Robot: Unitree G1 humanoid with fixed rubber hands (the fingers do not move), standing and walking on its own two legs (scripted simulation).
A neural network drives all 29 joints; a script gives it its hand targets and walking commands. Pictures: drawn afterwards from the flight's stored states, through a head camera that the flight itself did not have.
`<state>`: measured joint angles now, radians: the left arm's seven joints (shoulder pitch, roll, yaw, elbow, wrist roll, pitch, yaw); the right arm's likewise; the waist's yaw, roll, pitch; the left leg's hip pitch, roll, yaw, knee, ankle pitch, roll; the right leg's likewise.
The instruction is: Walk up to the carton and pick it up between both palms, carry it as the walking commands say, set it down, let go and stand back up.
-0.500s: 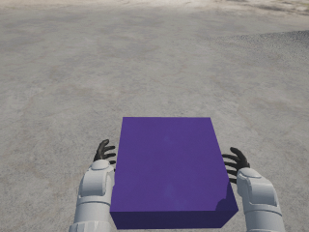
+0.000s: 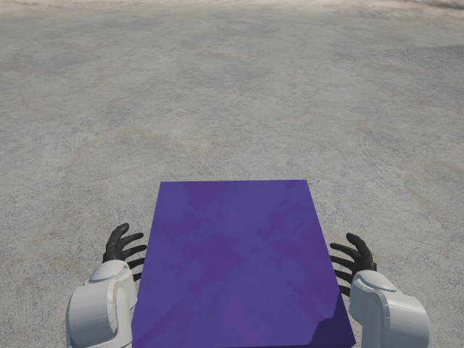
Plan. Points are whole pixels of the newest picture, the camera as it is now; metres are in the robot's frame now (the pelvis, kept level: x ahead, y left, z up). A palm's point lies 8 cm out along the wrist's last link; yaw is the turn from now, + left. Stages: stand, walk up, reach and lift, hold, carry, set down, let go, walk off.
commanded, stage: carry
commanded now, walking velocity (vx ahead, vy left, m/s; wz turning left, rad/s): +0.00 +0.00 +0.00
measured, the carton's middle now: (236, 266) +0.29 +0.01 +0.02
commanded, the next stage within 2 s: none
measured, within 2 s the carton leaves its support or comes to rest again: neither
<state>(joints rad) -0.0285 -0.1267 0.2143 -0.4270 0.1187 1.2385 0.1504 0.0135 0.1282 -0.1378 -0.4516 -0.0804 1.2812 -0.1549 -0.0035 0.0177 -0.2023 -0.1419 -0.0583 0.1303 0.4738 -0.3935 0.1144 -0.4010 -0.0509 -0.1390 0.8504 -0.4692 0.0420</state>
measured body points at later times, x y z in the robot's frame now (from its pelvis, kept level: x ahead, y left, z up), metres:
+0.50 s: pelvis +0.12 +0.04 +0.00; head +0.08 +0.04 +0.45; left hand +0.34 +0.26 +0.09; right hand +0.38 -0.12 +0.09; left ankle +0.05 +0.11 -0.73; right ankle +0.12 -0.06 -0.73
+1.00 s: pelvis +0.13 +0.07 -0.01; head +0.10 +0.08 +0.44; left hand +0.36 +0.28 +0.08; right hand +0.38 -0.09 +0.09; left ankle +0.05 +0.11 -0.73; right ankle +0.12 -0.06 -0.73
